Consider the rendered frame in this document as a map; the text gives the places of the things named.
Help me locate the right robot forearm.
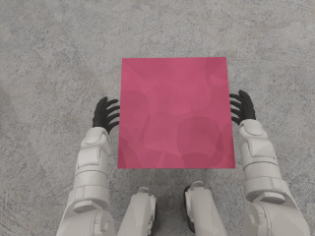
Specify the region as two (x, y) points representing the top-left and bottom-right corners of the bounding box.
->
(235, 119), (310, 236)

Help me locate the left robot foot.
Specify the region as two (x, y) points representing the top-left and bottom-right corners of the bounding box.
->
(147, 202), (158, 236)

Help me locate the left robot forearm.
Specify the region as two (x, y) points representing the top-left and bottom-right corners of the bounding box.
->
(56, 127), (111, 236)

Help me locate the right robot upper arm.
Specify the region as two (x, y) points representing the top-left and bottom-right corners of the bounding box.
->
(242, 201), (310, 236)

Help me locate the left robot shin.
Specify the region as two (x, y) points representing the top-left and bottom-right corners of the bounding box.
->
(130, 187), (153, 235)

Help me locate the right robot hand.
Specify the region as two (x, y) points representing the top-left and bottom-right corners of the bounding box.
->
(229, 89), (256, 126)

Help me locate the left robot hand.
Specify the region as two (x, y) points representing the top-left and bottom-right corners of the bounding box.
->
(93, 96), (120, 135)

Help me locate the carton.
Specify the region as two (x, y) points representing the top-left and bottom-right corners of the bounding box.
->
(117, 57), (236, 169)

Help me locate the left robot upper arm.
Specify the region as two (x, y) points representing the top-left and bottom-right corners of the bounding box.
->
(57, 208), (116, 236)

